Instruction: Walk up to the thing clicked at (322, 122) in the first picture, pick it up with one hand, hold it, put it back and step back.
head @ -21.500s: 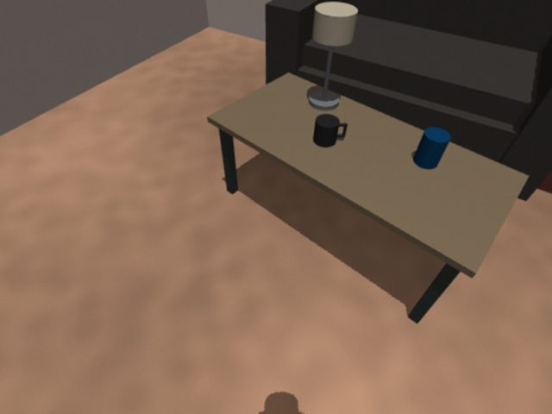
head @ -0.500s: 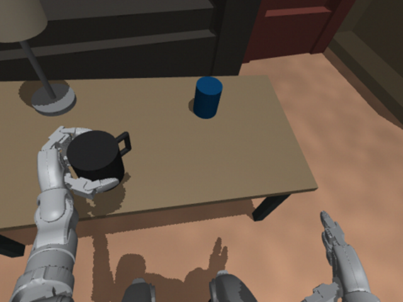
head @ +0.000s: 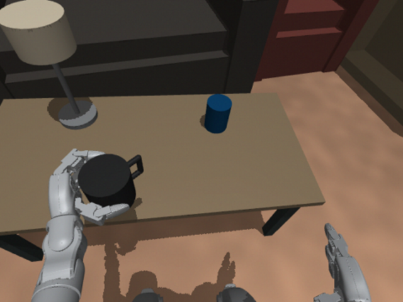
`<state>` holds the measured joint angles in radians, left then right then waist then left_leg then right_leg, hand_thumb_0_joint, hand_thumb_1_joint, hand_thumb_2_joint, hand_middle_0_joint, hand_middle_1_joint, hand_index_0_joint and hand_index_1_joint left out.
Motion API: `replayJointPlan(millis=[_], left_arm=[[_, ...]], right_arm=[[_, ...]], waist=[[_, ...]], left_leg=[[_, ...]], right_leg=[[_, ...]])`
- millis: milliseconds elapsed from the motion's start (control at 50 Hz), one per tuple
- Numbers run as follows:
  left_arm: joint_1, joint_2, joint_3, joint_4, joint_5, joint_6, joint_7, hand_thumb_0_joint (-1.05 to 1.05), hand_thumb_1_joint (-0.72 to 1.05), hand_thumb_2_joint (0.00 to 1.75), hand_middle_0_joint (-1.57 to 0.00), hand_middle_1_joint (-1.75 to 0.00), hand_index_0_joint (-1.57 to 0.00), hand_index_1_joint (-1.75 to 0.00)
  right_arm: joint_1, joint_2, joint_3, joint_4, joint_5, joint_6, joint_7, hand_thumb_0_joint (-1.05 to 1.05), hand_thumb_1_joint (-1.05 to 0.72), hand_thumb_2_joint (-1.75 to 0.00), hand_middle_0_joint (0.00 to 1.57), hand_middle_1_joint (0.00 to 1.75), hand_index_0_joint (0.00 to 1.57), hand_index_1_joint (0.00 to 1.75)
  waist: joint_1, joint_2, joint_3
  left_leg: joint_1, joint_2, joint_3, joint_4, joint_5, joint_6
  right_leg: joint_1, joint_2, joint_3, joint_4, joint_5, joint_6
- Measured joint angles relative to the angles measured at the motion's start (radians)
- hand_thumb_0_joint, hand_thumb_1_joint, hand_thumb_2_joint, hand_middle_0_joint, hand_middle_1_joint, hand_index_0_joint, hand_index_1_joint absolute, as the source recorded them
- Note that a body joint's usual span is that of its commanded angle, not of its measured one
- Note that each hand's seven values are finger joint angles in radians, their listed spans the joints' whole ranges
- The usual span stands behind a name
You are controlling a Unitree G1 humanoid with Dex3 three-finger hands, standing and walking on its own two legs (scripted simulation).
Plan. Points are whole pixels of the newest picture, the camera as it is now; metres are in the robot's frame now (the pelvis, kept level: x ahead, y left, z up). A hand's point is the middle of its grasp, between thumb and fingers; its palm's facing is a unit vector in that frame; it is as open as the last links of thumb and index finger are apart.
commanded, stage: lift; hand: left
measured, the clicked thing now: (117, 180) +0.37 +0.15 +0.02
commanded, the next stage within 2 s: hold in 0.10 s
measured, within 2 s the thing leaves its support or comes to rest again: neither
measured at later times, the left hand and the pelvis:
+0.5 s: hand (94, 183) +0.35 +0.18 +0.05, palm faces +0.19 -0.98 -0.03, open 12.0 cm; pelvis +0.01 +0.00 +0.01, yaw +0 degrees
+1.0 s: hand (94, 177) +0.35 +0.17 +0.07, palm faces +0.19 -0.98 -0.02, open 12.0 cm; pelvis +0.02 +0.00 +0.02, yaw +0 degrees
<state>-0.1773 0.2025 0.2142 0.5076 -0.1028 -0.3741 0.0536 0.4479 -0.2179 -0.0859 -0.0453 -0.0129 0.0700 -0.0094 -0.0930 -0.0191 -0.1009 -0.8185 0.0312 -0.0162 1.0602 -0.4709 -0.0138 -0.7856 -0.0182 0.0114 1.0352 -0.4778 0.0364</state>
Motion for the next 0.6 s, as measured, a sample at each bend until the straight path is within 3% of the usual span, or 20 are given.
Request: replayJointPlan(millis=[600], left_arm=[[0.113,-0.029,-0.033,-0.177,-0.024,0.085,-0.004,-0.05,-0.61,0.78,-0.64,-1.06,-0.68,-1.06]], right_arm=[[0.007,0.014,0.014,0.043,0.013,0.001,-0.011,-0.01,0.5,-0.06,0.05,0.05,0.05,0.05]], waist=[[0.033,0.011,0.003]], left_leg=[[0.101,-0.004,0.008,-0.068,0.003,0.0]], right_leg=[[0.096,-0.006,0.005,-0.062,0.001,0.001]])
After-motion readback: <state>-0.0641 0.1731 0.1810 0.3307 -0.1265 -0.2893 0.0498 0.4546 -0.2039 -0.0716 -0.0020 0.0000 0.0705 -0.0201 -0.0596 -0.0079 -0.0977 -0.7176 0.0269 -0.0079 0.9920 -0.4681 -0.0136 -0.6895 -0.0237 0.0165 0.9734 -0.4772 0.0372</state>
